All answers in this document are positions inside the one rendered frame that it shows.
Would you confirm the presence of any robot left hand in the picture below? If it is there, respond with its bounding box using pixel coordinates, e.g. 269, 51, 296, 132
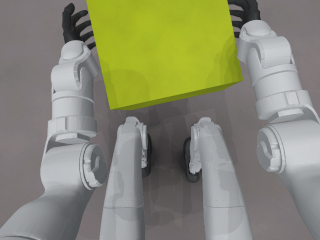
62, 3, 96, 50

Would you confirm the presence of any robot right hand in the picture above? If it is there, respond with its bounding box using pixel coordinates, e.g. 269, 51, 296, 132
227, 0, 261, 38

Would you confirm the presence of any right robot upper arm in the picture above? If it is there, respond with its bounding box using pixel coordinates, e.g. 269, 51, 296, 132
256, 119, 320, 240

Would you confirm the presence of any robot right foot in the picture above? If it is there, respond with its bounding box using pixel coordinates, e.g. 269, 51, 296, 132
183, 137, 200, 183

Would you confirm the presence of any left robot upper arm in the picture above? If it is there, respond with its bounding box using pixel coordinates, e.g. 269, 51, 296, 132
0, 142, 108, 240

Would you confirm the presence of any carton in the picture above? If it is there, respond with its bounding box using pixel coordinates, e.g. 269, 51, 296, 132
86, 0, 243, 110

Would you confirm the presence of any robot left thigh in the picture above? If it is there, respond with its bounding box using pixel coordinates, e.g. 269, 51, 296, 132
99, 121, 148, 240

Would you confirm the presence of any left robot forearm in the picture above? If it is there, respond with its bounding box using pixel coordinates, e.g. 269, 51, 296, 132
40, 40, 100, 186

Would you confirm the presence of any right robot forearm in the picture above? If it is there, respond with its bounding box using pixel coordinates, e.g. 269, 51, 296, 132
236, 20, 320, 124

